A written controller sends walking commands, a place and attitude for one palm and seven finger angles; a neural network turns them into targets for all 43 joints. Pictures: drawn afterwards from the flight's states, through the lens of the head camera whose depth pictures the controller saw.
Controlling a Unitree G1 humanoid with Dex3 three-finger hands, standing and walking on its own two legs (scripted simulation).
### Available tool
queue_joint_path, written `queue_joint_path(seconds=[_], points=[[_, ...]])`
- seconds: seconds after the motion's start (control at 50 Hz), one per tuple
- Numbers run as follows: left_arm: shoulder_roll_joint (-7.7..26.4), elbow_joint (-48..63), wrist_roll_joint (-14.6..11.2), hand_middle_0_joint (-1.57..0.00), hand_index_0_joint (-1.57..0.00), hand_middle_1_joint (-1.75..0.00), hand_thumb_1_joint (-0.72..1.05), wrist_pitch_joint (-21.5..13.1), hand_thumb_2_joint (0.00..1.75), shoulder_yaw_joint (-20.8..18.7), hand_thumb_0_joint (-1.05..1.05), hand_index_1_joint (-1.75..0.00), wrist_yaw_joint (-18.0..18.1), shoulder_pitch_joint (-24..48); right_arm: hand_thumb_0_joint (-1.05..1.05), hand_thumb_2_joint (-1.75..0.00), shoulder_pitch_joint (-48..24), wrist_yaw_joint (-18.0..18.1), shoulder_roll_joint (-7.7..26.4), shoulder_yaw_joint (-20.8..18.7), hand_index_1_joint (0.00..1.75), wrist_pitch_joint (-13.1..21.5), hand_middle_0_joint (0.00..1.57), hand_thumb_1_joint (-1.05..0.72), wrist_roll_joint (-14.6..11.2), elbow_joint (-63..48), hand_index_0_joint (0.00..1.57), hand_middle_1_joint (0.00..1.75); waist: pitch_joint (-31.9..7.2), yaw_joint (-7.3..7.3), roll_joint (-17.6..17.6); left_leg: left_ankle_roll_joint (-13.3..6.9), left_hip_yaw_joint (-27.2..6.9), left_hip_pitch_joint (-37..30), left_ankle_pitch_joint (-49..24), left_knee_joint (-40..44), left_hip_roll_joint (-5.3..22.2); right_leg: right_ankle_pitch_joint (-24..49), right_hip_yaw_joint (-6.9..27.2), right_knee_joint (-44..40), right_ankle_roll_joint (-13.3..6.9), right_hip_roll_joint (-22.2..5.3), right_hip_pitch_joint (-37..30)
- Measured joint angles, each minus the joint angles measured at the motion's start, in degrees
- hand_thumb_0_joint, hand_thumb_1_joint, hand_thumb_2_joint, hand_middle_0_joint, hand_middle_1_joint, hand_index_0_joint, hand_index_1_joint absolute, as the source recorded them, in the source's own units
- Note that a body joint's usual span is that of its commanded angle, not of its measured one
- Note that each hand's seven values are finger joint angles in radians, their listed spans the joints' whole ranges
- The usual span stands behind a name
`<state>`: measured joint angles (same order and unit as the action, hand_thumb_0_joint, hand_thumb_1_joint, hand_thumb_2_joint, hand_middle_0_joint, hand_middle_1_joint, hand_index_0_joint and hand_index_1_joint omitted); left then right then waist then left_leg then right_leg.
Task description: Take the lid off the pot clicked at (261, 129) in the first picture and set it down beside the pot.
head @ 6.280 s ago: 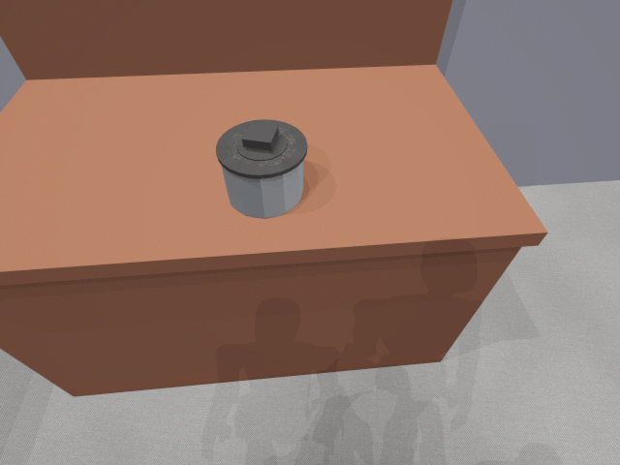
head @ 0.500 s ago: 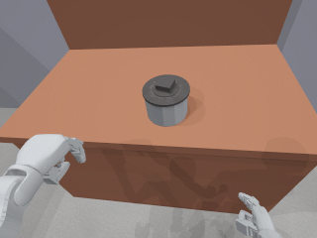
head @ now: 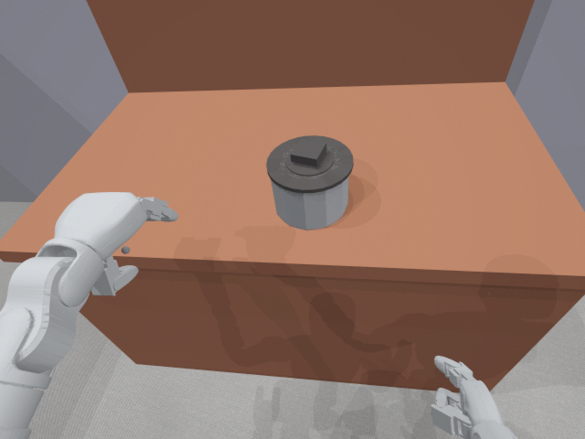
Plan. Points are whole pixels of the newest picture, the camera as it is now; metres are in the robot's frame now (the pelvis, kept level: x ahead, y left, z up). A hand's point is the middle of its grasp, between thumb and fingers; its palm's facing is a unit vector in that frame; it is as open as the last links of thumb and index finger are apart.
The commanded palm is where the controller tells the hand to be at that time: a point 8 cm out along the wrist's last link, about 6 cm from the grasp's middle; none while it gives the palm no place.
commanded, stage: move the open hand above the knob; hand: left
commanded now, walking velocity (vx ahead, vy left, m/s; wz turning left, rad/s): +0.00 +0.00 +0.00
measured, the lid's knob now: (308, 152) +0.59 +0.04 +0.08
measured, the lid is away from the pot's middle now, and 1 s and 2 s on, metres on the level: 0.00 0.00 0.00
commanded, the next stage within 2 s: none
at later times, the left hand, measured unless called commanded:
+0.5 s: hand (184, 212) +0.36 +0.18 +0.15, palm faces -0.16 -0.04 -0.99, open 10.2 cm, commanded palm +0.35 +0.18 +0.21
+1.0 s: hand (242, 172) +0.45 +0.12 +0.14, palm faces -0.22 -0.04 -0.97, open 10.2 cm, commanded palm +0.44 +0.12 +0.21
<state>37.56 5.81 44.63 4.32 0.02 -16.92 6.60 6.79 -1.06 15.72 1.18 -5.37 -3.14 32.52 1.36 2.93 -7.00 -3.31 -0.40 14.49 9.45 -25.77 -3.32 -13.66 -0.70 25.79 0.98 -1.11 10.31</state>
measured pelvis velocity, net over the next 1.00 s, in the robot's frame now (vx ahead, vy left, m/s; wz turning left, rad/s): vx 0.02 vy -0.03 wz -0.01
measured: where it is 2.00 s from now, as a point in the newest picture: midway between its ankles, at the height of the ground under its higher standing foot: outside the picture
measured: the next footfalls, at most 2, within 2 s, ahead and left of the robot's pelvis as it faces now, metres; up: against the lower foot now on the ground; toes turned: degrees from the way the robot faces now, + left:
none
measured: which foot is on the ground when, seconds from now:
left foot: down 0.00-1.00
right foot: down 0.00-1.00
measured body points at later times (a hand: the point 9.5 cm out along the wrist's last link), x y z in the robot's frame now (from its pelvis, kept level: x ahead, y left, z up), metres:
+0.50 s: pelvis +0.01 -0.02 +0.00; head +0.01 -0.06 +0.44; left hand +0.36 +0.18 +0.20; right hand +0.21 -0.24 -0.11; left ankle +0.05 +0.08 -0.74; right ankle +0.00 -0.13 -0.74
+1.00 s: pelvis +0.02 -0.03 +0.00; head +0.04 -0.07 +0.44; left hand +0.45 +0.12 +0.20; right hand +0.18 -0.27 -0.13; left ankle +0.05 +0.08 -0.74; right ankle +0.00 -0.13 -0.74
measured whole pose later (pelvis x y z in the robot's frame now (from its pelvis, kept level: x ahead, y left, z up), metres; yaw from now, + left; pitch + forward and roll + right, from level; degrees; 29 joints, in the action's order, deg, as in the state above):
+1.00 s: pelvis +0.02 -0.03 +0.00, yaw +0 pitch +2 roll +1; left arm 26.8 -27.2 48.4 14.4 15.6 -19.8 43.4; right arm 8.3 -1.1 16.5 1.1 -8.2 -5.1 35.5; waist -1.0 -1.6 -5.7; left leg -1.5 -0.5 18.5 12.4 -28.5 -2.4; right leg -17.9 -0.7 31.1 -0.9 -0.2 15.6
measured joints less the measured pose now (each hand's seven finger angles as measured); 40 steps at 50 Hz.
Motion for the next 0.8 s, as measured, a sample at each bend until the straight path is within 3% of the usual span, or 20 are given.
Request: queue_joint_path(seconds=[0.14,0.3,0.8], points=[[0.24,-1.58,-0.11,-0.84,-0.84,-0.09,-0.31,1.51,1.45,0.87,0.00,-0.08,-1.82,3.89,0.01,-0.90,-0.29,-0.01,0.16,0.19,0.30,-0.06,0.20,-0.91,-0.15,-0.09,0.20,0.30,-0.12,-0.15,-0.10,0.24,-0.29,0.36,0.14,-0.34,0.12,-0.28,-0.29,0.43,-0.20,0.14,0.33],[-1.98,-4.04,0.73,-0.84,-0.84,-0.09,-0.32,4.00,1.47,5.18,0.00,-0.08,-3.79,9.33,0.01,-0.90,-0.65,-0.15,0.43,0.21,0.30,-0.29,0.20,-0.91,-0.36,0.29,0.20,0.30,-0.19,-0.42,-0.14,0.59,-0.66,0.55,0.45,-0.77,0.15,-0.95,-0.64,1.34,-0.56,0.20,0.65],[-7.84,-22.75,3.13,-0.84,-0.84,-0.09,-0.32,8.95,1.47,14.10,0.00,-0.08,-4.22,28.76,0.01,-0.90,0.67,-0.13,0.72,-0.02,0.30,-2.07,0.20,-0.91,-1.57,1.76,0.20,0.30,-1.44,-3.24,0.72,1.72,-0.35,2.67,2.17,-2.36,0.73,-3.54,-0.27,4.95,-1.78,0.77,3.89]])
